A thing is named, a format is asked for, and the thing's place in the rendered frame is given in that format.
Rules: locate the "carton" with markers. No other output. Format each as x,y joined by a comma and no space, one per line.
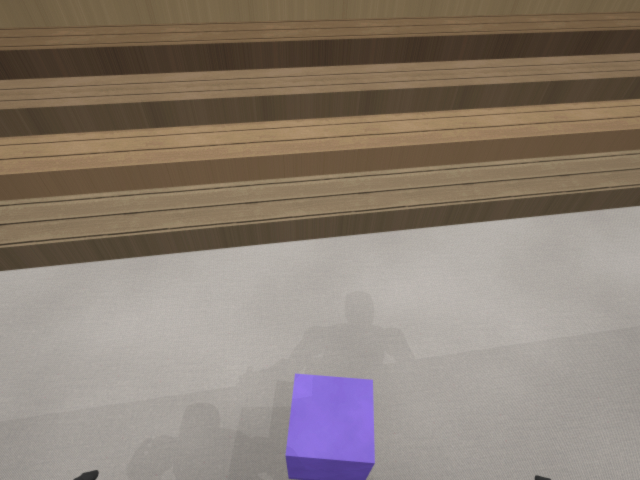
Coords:
331,428

